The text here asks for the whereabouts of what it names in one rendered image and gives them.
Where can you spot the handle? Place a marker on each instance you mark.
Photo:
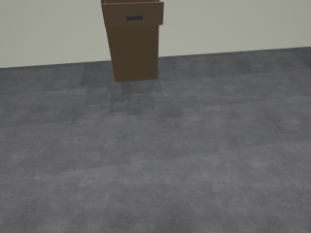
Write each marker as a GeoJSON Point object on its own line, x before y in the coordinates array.
{"type": "Point", "coordinates": [134, 17]}

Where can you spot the cabinet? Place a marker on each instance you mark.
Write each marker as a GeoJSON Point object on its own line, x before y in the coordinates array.
{"type": "Point", "coordinates": [134, 52]}

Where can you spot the drawer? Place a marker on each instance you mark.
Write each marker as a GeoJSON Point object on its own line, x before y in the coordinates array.
{"type": "Point", "coordinates": [115, 11]}

